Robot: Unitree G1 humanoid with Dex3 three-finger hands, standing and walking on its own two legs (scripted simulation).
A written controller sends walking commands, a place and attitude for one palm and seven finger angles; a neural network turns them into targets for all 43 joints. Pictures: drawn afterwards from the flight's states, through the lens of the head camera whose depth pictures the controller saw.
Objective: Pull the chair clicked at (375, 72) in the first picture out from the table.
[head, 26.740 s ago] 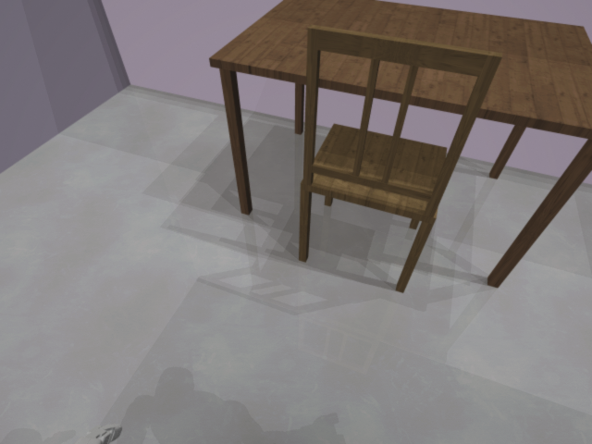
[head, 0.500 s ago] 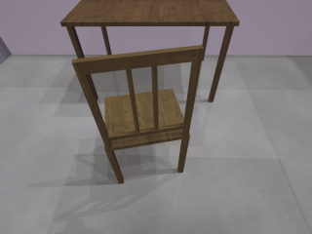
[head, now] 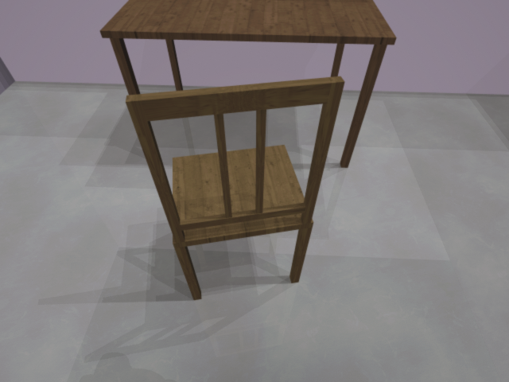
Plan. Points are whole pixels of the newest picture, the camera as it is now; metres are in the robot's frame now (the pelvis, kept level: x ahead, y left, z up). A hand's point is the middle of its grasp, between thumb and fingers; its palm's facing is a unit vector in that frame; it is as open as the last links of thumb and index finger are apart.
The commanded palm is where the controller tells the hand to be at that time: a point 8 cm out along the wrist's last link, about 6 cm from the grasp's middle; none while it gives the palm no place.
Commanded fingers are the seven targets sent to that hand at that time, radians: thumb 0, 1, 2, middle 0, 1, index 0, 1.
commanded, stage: look to check the result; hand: left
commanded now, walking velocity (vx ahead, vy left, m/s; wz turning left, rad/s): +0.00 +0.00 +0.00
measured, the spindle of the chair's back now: (224, 172) +0.59 +0.11 -0.07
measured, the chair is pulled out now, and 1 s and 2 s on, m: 0.61 0.61 0.61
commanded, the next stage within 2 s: stand and wait in 0.70 s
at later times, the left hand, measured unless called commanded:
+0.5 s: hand out of the picture +0.00 +0.16 -0.17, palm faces +0.03 -0.99 -0.16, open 7.3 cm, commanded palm none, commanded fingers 0.00 0.90 0.90 -0.20 -0.30 -0.20 -0.30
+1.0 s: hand out of the picture +0.00 +0.15 -0.17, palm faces +0.03 -0.99 -0.16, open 7.3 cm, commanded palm none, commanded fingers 0.00 0.90 0.90 -0.20 -0.30 -0.20 -0.30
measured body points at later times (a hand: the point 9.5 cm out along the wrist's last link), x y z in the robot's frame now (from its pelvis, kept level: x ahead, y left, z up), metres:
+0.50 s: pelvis +0.01 +0.00 +0.00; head +0.03 +0.00 +0.45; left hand +0.00 +0.21 -0.16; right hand -0.02 -0.20 -0.16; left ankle +0.02 +0.12 -0.74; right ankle +0.00 -0.09 -0.74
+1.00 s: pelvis +0.02 +0.00 +0.00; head +0.03 -0.01 +0.45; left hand +0.00 +0.20 -0.16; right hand -0.01 -0.20 -0.16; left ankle +0.02 +0.12 -0.74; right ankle +0.00 -0.09 -0.74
